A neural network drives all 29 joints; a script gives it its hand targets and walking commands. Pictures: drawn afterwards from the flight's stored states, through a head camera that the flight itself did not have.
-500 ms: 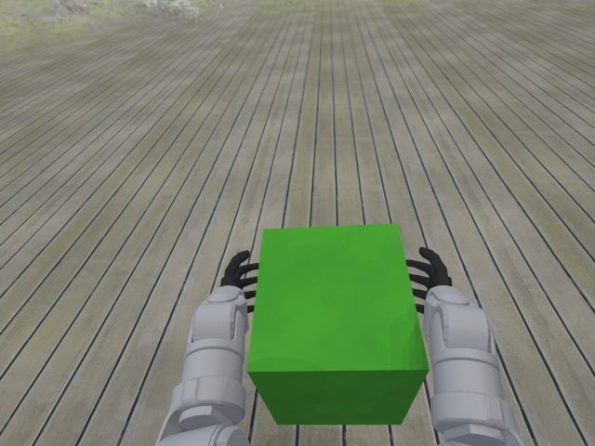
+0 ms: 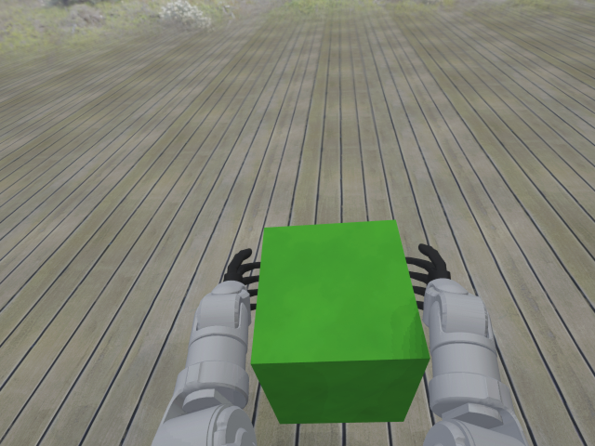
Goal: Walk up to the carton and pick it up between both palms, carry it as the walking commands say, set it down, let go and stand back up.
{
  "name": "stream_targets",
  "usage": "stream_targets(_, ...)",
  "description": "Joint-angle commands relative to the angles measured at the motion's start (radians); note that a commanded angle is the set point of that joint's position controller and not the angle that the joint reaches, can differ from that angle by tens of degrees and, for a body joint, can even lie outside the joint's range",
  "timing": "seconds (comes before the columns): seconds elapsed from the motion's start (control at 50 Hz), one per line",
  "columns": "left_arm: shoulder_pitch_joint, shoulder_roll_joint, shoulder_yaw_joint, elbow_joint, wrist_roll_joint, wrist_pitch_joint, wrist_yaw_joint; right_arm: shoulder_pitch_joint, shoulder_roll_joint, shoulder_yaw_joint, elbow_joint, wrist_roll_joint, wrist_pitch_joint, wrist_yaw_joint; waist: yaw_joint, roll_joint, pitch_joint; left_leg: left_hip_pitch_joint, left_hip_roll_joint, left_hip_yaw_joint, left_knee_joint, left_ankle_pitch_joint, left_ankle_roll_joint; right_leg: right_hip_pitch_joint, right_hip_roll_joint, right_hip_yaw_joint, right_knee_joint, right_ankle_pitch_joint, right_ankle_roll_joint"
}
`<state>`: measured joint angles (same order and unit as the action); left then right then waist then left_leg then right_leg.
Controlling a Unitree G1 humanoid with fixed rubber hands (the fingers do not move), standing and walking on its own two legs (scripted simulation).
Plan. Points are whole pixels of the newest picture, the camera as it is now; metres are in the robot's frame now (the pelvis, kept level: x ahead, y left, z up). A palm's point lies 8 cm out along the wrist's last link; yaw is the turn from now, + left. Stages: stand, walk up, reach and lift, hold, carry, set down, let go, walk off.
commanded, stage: hold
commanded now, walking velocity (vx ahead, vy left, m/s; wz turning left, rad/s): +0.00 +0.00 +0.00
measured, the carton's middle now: (335, 326) +0.31 -0.03 +0.00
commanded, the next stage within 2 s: set down in 0.06 s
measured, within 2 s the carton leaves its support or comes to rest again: neither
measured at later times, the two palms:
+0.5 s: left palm (228, 329) +0.33 +0.14 -0.02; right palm (404, 324) +0.32 -0.15 -0.02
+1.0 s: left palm (238, 345) +0.36 +0.14 -0.10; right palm (395, 342) +0.34 -0.14 -0.11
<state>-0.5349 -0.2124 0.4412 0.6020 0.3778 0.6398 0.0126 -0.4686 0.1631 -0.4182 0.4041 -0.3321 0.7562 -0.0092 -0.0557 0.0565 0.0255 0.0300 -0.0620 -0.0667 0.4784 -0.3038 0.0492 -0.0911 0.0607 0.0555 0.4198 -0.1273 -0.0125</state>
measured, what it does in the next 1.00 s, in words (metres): lowers itself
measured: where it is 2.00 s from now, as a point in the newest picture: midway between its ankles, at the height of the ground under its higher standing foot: outside the picture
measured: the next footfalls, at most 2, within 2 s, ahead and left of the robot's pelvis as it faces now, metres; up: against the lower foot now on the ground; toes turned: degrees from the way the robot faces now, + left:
none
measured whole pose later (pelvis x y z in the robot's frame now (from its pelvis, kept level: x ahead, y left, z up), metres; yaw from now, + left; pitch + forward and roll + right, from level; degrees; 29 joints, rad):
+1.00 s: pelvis -0.02 +0.01 -0.06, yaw +1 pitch +23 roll +0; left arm -0.63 -0.19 0.50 0.61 0.35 0.24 -0.01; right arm -0.55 0.17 -0.44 0.47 -0.32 0.29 -0.01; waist -0.02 0.06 -0.05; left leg -0.93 -0.11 -0.05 0.91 -0.38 0.05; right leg -1.03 0.05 0.08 0.80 -0.18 0.02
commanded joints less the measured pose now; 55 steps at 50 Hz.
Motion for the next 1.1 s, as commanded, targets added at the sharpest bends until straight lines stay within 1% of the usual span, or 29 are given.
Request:
stream_targets(0.0, -0.456, -0.804, -0.434, 0.025, -0.237, -0.003, -0.248, -0.520, 0.929, 0.505, 0.010, 0.255, -0.007, 0.199, 0.018, -0.120, -0.162, -0.274, 0.054, -0.046, -0.134, 0.006, 0.035, 0.261, -0.097, 0.139, -0.116, -0.105, 0.016)
stream_targets(0.04, -0.429, -0.758, -0.517, -0.087, -0.284, 0.001, -0.259, -0.372, 0.942, 0.551, 0.010, 0.280, -0.006, 0.187, 0.010, -0.182, -0.235, -0.236, 0.040, -0.067, -0.134, 0.092, 0.017, 0.318, -0.096, 0.151, -0.098, 0.126, 0.023)
stream_targets(0.06, -0.268, -0.680, -0.315, 0.056, -0.143, -0.017, -0.237, -0.278, 0.906, 0.478, 0.134, 0.177, -0.018, 0.182, 0.098, -0.071, -0.122, -0.284, 0.043, -0.091, -0.199, 0.121, 0.037, 0.288, -0.064, 0.093, -0.064, 0.180, 0.052)
stream_targets(0.1, -0.257, -0.717, -0.339, -0.010, -0.153, -0.046, -0.225, -0.223, 0.884, 0.479, 0.072, 0.155, -0.073, 0.174, 0.054, -0.037, -0.125, -0.346, 0.028, -0.065, -0.208, 0.112, 0.013, 0.337, -0.069, 0.095, -0.071, 0.251, 0.040)
stream_targets(0.12, -0.250, -0.713, -0.391, -0.048, -0.182, -0.059, -0.238, -0.301, 0.884, 0.473, 0.028, 0.169, -0.093, 0.170, 0.026, -0.120, -0.221, -0.302, 0.022, -0.073, -0.188, 0.141, 0.009, 0.366, -0.071, 0.095, -0.076, 0.292, 0.050)
stream_targets(0.16, -0.309, -0.762, -0.450, -0.032, -0.189, -0.072, -0.241, -0.253, 0.905, 0.497, 0.079, 0.178, -0.137, 0.156, 0.011, 0.014, -0.176, -0.354, 0.008, -0.067, -0.172, 0.138, 0.001, 0.318, -0.072, 0.098, -0.049, 0.324, 0.023)
stream_targets(0.18, -0.256, -0.768, -0.433, -0.060, -0.181, -0.099, -0.247, -0.316, 0.899, 0.517, -0.030, 0.169, -0.162, 0.155, 0.005, -0.109, -0.302, -0.262, 0.021, -0.091, -0.152, 0.203, 0.012, 0.275, -0.043, 0.069, -0.021, 0.345, 0.032)
stream_targets(0.24, -0.258, -0.776, -0.481, -0.014, -0.188, -0.171, -0.256, -0.270, 0.886, 0.516, 0.070, 0.179, -0.230, 0.159, 0.003, -0.030, -0.248, -0.469, 0.019, -0.093, -0.108, 0.142, -0.004, 0.304, -0.056, 0.071, 0.043, 0.330, 0.017)
stream_targets(0.26, -0.307, -0.766, -0.462, -0.090, -0.185, -0.214, -0.243, -0.219, 0.877, 0.476, 0.086, 0.129, -0.254, 0.152, -0.007, -0.087, -0.364, -0.414, 0.020, -0.104, -0.105, 0.195, -0.009, 0.292, -0.039, 0.058, 0.064, 0.382, 0.013)
stream_targets(0.28, -0.262, -0.826, -0.531, -0.053, -0.199, -0.222, -0.236, -0.182, 0.871, 0.504, 0.082, 0.157, -0.287, 0.162, -0.044, 0.012, -0.438, -0.378, 0.007, -0.092, -0.092, 0.241, -0.036, 0.285, -0.040, 0.062, 0.070, 0.411, 0.002)
stream_targets(0.32, -0.211, -0.816, -0.549, -0.079, -0.213, -0.251, -0.228, -0.246, 0.899, 0.581, -0.009, 0.191, -0.313, 0.176, -0.013, -0.048, -0.483, -0.443, 0.019, -0.115, -0.089, 0.252, -0.034, 0.321, -0.029, 0.055, 0.114, 0.466, 0.008)
stream_targets(0.46, -0.215, -0.799, -0.485, -0.031, -0.144, -0.319, -0.218, -0.219, 0.852, 0.518, 0.044, 0.125, -0.381, 0.178, 0.019, -0.055, -0.480, -0.570, 0.018, -0.103, -0.019, 0.265, -0.018, 0.140, -0.013, 0.066, 0.162, 0.390, 0.008)
stream_targets(0.52, -0.212, -0.797, -0.517, -0.024, -0.149, -0.350, -0.206, -0.237, 0.810, 0.530, 0.077, 0.130, -0.425, 0.185, 0.041, 0.058, -0.463, -0.591, -0.006, -0.096, -0.002, 0.306, -0.036, 0.060, -0.003, 0.061, 0.179, 0.360, -0.008)
stream_targets(0.58, -0.249, -0.789, -0.456, 0.110, -0.109, -0.375, -0.201, -0.282, 0.775, 0.466, 0.164, 0.084, -0.449, 0.161, 0.030, -0.015, -0.357, -0.739, 0.010, -0.088, 0.041, 0.064, -0.020, -0.016, -0.002, 0.047, 0.215, 0.138, -0.006)
stream_targets(0.64, -0.250, -0.815, -0.508, 0.084, -0.142, -0.400, -0.200, -0.350, 0.878, 0.578, 0.093, 0.149, -0.487, 0.169, 0.050, -0.065, -0.513, -0.625, 0.011, -0.089, 0.067, 0.184, -0.022, -0.049, 0.011, 0.042, 0.226, 0.205, -0.007)
stream_targets(0.68, -0.330, -0.722, -0.466, 0.100, -0.115, -0.415, -0.198, -0.350, 0.747, 0.475, 0.166, 0.088, -0.499, 0.171, 0.022, 0.003, -0.334, -0.778, 0.010, -0.088, 0.086, 0.022, -0.020, -0.179, 0.012, 0.039, 0.272, 0.097, -0.017)
stream_targets(0.7, -0.364, -0.765, -0.484, 0.079, -0.128, -0.423, -0.202, -0.403, 0.802, 0.496, 0.120, 0.100, -0.502, 0.169, -0.020, -0.089, -0.467, -0.723, 0.011, -0.102, 0.099, 0.045, -0.014, -0.192, 0.029, 0.029, 0.263, 0.080, -0.002)
stream_targets(0.72, -0.433, -0.718, -0.400, 0.117, -0.085, -0.422, -0.198, -0.441, 0.710, 0.439, 0.183, 0.042, -0.505, 0.169, 0.026, 0.003, -0.358, -0.867, -0.008, -0.061, 0.121, -0.035, -0.024, -0.254, 0.002, 0.025, 0.269, 0.020, -0.012)
stream_targets(0.76, -0.419, -0.744, -0.420, 0.072, -0.095, -0.430, -0.206, -0.374, 0.741, 0.420, 0.215, 0.032, -0.508, 0.168, -0.022, -0.017, -0.391, -0.918, -0.031, -0.047, 0.167, -0.030, -0.032, -0.249, 0.009, 0.032, 0.293, 0.056, -0.016)
stream_targets(0.78, -0.375, -0.762, -0.405, 0.148, -0.064, -0.425, -0.200, -0.491, 0.767, 0.418, 0.126, 0.062, -0.527, 0.163, 0.025, 0.043, -0.491, -0.821, -0.019, -0.057, 0.130, 0.012, -0.024, -0.268, 0.026, 0.016, 0.321, 0.069, -0.007)
stream_targets(0.84, -0.413, -0.821, -0.502, 0.100, -0.130, -0.429, -0.217, -0.541, 0.832, 0.558, 0.063, 0.122, -0.522, 0.185, 0.018, -0.059, -0.709, -0.795, -0.025, -0.074, 0.217, 0.101, -0.041, -0.248, 0.033, 0.007, 0.384, 0.129, 0.005)
stream_targets(0.9, -0.441, -0.723, -0.417, 0.175, -0.112, -0.413, -0.241, -0.481, 0.783, 0.500, 0.201, 0.066, -0.484, 0.192, -0.001, -0.109, -0.535, -1.041, -0.021, -0.045, 0.224, -0.085, -0.025, -0.279, 0.027, 0.012, 0.382, 0.033, 0.010)
stream_targets(0.94, -0.425, -0.819, -0.443, 0.176, -0.112, -0.393, -0.251, -0.512, 0.853, 0.520, 0.129, 0.094, -0.478, 0.184, 0.004, -0.079, -0.635, -0.914, -0.021, -0.059, 0.226, -0.046, -0.021, -0.291, 0.021, 0.010, 0.374, 0.012, 0.011)
stream_targets(0.96, -0.492, -0.796, -0.434, 0.146, -0.093, -0.393, -0.248, -0.574, 0.855, 0.512, 0.127, 0.091, -0.472, 0.192, 0.059, -0.028, -0.634, -0.972, -0.031, -0.043, 0.236, -0.075, -0.018, -0.353, 0.020, 0.009, 0.394, -0.020, 0.008)
stream_targets(0.98, -0.482, -0.809, -0.446, 0.150, -0.119, -0.386, -0.254, -0.531, 0.854, 0.521, 0.115, 0.105, -0.473, 0.194, 0.001, -0.086, -0.685, -0.948, -0.032, -0.049, 0.251, -0.048, -0.022, -0.319, 0.033, -0.003, 0.397, -0.016, 0.010)
stream_targets(1.0, -0.441, -0.775, -0.408, 0.167, -0.085, -0.380, -0.247, -0.542, 0.873, 0.512, 0.157, 0.099, -0.468, 0.207, 0.067, -0.062, -0.643, -0.982, -0.046, -0.042, 0.256, 0.070, -0.026, -0.383, 0.032, 0.008, 0.413, 0.078, 0.009)
stream_targets(1.02, -0.412, -0.809, -0.432, 0.128, -0.098, -0.388, -0.245, -0.455, 0.828, 0.484, 0.154, 0.077, -0.476, 0.202, -0.003, -0.059, -0.697, -0.932, -0.045, -0.053, 0.269, 0.087, -0.031, -0.386, 0.034, -0.001, 0.423, 0.113, 0.005)
stream_targets(1.06, -0.456, -0.752, -0.432, 0.150, -0.101, -0.398, -0.246, -0.504, 0.807, 0.478, 0.151, 0.090, -0.498, 0.190, 0.026, -0.016, -0.635, -1.046, -0.048, -0.029, 0.310, 0.039, -0.034, -0.448, 0.023, 0.008, 0.451, 0.088, 0.000)
stream_targets(1.08, -0.417, -0.764, -0.432, 0.164, -0.102, -0.400, -0.244, -0.511, 0.834, 0.462, 0.150, 0.085, -0.491, 0.186, 0.018, -0.093, -0.677, -1.009, -0.032, -0.048, 0.296, 0.093, -0.027, -0.425, 0.033, 0.009, 0.436, 0.116, 0.018)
